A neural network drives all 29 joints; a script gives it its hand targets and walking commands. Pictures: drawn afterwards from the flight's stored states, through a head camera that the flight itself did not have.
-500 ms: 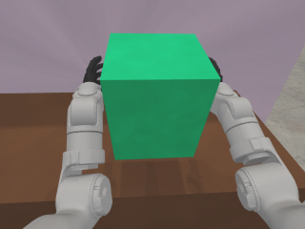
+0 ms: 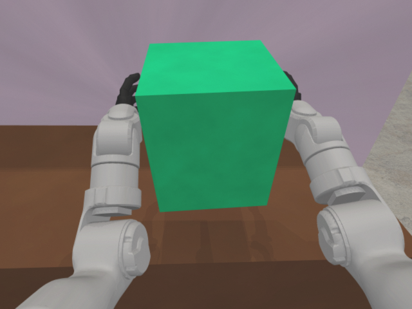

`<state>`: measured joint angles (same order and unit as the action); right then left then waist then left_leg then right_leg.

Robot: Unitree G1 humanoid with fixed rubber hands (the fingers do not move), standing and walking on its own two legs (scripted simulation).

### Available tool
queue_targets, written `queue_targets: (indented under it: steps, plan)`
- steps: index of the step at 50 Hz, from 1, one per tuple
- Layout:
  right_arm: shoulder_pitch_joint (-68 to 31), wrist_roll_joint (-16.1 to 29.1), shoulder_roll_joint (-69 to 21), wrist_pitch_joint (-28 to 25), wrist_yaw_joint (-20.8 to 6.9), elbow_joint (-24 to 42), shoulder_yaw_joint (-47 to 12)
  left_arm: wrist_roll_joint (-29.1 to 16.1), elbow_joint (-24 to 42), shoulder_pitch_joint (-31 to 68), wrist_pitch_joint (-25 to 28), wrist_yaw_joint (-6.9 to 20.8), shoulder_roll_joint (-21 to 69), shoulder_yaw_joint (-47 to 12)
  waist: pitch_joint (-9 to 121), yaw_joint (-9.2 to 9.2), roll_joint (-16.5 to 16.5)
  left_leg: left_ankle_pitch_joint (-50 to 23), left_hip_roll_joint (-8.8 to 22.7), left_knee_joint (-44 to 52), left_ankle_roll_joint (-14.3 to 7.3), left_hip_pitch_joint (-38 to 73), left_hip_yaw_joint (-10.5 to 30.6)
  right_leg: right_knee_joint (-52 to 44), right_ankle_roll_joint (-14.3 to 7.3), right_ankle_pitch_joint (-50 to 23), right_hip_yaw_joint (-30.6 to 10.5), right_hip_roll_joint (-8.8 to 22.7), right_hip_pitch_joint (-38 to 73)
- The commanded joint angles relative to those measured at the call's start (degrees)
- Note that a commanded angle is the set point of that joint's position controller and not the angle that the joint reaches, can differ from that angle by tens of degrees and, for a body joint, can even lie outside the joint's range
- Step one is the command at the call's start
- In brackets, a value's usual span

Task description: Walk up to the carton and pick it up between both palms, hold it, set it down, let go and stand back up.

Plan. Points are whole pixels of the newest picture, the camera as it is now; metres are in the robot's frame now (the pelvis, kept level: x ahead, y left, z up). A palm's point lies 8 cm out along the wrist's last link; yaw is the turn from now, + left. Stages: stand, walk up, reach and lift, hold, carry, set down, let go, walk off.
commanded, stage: hold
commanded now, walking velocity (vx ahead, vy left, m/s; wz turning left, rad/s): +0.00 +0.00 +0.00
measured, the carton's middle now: (209, 126) +0.37 +0.00 +0.23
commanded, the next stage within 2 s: set down in 1.22 s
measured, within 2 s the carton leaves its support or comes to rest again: neither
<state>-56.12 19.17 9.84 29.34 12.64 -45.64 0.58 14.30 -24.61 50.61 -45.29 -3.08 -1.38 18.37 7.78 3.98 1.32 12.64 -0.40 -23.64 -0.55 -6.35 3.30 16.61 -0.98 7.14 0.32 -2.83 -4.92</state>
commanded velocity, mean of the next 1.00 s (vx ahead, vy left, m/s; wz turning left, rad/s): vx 0.00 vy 0.00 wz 0.00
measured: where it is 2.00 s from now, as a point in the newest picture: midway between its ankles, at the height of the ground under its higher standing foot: outside the picture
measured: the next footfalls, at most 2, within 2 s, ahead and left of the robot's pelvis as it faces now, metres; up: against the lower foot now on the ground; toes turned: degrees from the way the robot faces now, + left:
none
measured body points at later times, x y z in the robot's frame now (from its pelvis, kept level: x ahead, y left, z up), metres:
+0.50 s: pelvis +0.00 -0.01 +0.00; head -0.09 +0.02 +0.44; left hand +0.39 +0.15 +0.26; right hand +0.39 -0.15 +0.27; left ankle +0.01 +0.11 -0.75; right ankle +0.03 -0.11 -0.75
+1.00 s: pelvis +0.01 +0.00 +0.00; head -0.09 +0.02 +0.44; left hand +0.38 +0.15 +0.26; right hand +0.39 -0.15 +0.27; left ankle +0.01 +0.11 -0.75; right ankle +0.03 -0.11 -0.75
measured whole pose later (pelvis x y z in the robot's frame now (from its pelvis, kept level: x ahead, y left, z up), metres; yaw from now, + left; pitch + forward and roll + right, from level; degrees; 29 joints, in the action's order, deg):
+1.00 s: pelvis +0.01 +0.00 +0.00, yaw +0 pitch -5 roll -2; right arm -54.2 21.1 10.2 31.5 14.4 -41.8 -1.7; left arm 13.5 -21.5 48.5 -46.5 -2.7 -1.1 18.7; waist 8.2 4.0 0.6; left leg 13.4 -0.2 -23.9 -0.5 -5.1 3.7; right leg 16.3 -1.1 7.8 0.7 -3.1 -3.3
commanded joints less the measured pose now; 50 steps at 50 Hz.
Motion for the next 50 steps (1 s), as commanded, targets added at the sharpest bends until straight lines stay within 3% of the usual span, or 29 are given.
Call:
queue_targets:
  steps: [1,5,6,9,13,16,18,20,21,22,25,26,27,30,33,36,40,44,45,46,50]
  plan:
    - [-51.84,6.93,-42.62,-2.17,-5.96,20.24,-13.69,-9.81,5.49,44.18,4.53,8.08,36.46,-22.14,18.95,-0.23,-2.91,-11.08,-1.76,4.72,1.93,0.1,-0.81,-1.2,2.45,-7.93,-0.44,-1.21,9.74]
    - [-53.33,9.87,-44.29,-2.26,-5.71,24.03,-16.4,-11.85,11.29,47.38,5.16,6.91,37.28,-24.71,23.63,-0.35,-3.36,-19.84,-1.86,1.95,2.71,3.83,-0.09,0.12,3.01,-14.53,-0.27,-2.17,10.49]
    - [-52.76,9.96,-43.59,-1.79,-5.61,23.3,-16.46,-10.97,9.8,46.41,4.78,6.71,36.72,-23.46,21.83,-0.71,-2.78,-19.39,-1.89,2.2,2.66,4.21,-0.28,-0.34,3.06,-13.18,-0.03,-2.37,9.47]
    - [-51.33,9.87,-44.04,-1.39,-5.52,23.46,-15.9,-12.34,11.09,46.88,4.72,6.86,37.51,-25.47,22.07,0.59,-3.08,-17.75,-1.8,2.4,2.88,3.43,-0.08,-0.37,2.98,-11.74,-0.03,-2.25,8.59]
    - [-51.98,7.46,-44.01,-0.54,-5.68,20.49,-14.02,-10.76,5.42,46.24,4.12,7.6,35.41,-22.03,16.54,-0.36,0.01,-7.54,-1.84,5.24,1.06,-1.13,-0.69,-1.79,3.14,-5.39,-0.6,-1.21,7.43]
    - [-51.9,8.3,-44.15,-0.31,-5.41,20.82,-14.74,-9.86,5.51,45.28,4.04,7.75,35.21,-21.32,17.42,-1.06,-1.21,-9.49,-1.93,4.84,1.08,-0.73,-0.72,-1.77,2.82,-7.14,-1.24,-1.05,9.08]
    - [-52.74,9.2,-44.46,-0.77,-4.98,23.28,-15.54,-10.74,6.96,45.34,4.12,8.02,36.0,-22.81,20.44,-0.34,-2.37,-12.39,-2.09,3.62,1.48,0.36,-0.54,-1.24,3.01,-10.45,-1.17,-1.04,9.82]
    - [-51.72,9.08,-43.79,-0.36,-4.62,21.7,-15.02,-10.39,6.4,45.52,4.02,8.35,35.93,-22.58,18.5,0.49,-2.75,-13.19,-2.06,3.5,2.07,0.69,-0.56,-1.13,3.14,-11.82,-0.9,-1.27,9.54]
    - [-50.56,9.1,-43.51,-0.19,-4.57,20.84,-14.59,-10.62,6.69,45.26,4.04,8.5,36.45,-23.01,18.15,1.13,-3.24,-12.73,-2.0,3.52,2.37,0.8,-0.39,-1.25,3.01,-10.79,-0.8,-1.28,9.27]
    - [-52.2,8.91,-43.5,-0.3,-4.55,22.16,-14.55,-10.52,7.01,46.34,4.06,8.49,36.18,-22.74,18.55,0.45,-3.37,-11.86,-2.21,3.73,2.34,0.43,-0.6,-1.44,3.05,-9.67,-0.81,-1.17,9.26]
    - [-50.98,8.1,-42.42,0.01,-4.62,20.62,-12.69,-10.91,6.53,46.91,4.08,8.61,36.15,-23.25,17.93,1.85,-4.92,-9.6,-2.04,4.37,2.68,-0.18,-0.27,-1.51,2.86,-8.66,-0.87,-0.48,8.71]
    - [-51.97,8.13,-42.31,-0.21,-4.78,20.65,-12.65,-10.9,6.27,47.23,4.0,8.53,36.4,-23.49,18.2,1.33,-5.74,-9.04,-1.99,4.47,2.9,-0.51,-0.22,-1.3,2.73,-7.4,-0.65,-0.6,8.42]
    - [-50.92,8.58,-43.04,-0.33,-4.89,21.21,-13.17,-11.48,9.11,47.54,4.37,8.26,37.07,-24.6,19.63,1.92,-5.97,-11.49,-1.85,4.01,3.19,0.53,0.05,-0.72,2.74,-9.27,-0.53,-0.93,8.94]
    - [-50.85,10.38,-43.46,-0.3,-4.71,23.57,-15.79,-11.7,12.31,47.09,4.42,7.46,37.25,-25.5,22.88,1.15,-5.82,-18.12,-1.98,1.93,3.79,3.21,0.48,0.37,3.09,-13.68,-0.41,-1.66,10.48]
    - [-49.13,10.8,-44.3,0.34,-4.67,23.52,-16.45,-12.21,14.21,47.75,4.44,7.18,36.41,-25.54,22.45,0.8,-4.39,-19.25,-1.79,1.99,3.69,3.67,0.62,0.58,3.43,-14.13,0.08,-2.12,10.2]
    - [-48.24,9.92,-42.58,0.9,-4.9,21.67,-15.39,-10.72,10.4,45.1,3.35,7.58,35.5,-23.68,17.83,0.33,-3.11,-15.46,-1.61,3.47,3.05,2.59,0.32,-0.87,3.09,-9.85,-0.1,-1.76,8.28]
    - [-50.96,9.03,-43.38,0.38,-4.74,24.06,-15.62,-10.08,8.42,43.42,3.09,8.48,35.54,-22.84,17.65,-0.42,-1.67,-12.73,-1.65,4.29,1.86,0.6,-0.21,-1.32,2.85,-9.11,-0.46,-1.63,9.91]
    - [-52.57,9.59,-43.81,-0.13,-4.7,25.76,-16.36,-10.25,9.39,44.61,3.32,8.58,36.57,-23.53,19.21,-0.25,-2.23,-15.52,-1.76,3.22,2.17,2.14,-0.12,-0.8,2.94,-12.38,-0.59,-1.74,10.22]
    - [-51.38,9.84,-43.87,0.04,-4.55,25.13,-16.38,-10.61,10.6,44.94,3.46,8.45,36.63,-24.19,19.04,0.67,-2.68,-16.98,-1.68,2.76,2.47,2.79,0.07,-0.57,2.99,-13.85,-0.53,-1.71,10.34]
    - [-51.73,9.51,-43.92,0.18,-4.59,24.16,-16.36,-10.13,9.56,45.63,3.45,8.43,36.02,-23.34,17.89,0.11,-2.27,-15.56,-1.83,3.14,2.28,2.18,0.04,-0.81,3.13,-12.16,-0.37,-1.6,9.79]
    - [-51.23,9.02,-43.62,0.13,-4.3,24.89,-15.53,-10.72,9.08,44.68,3.32,8.62,36.45,-24.32,18.56,1.02,-3.08,-14.19,-1.99,3.28,2.33,1.97,-0.08,-0.86,3.24,-12.96,-0.61,-1.23,9.76]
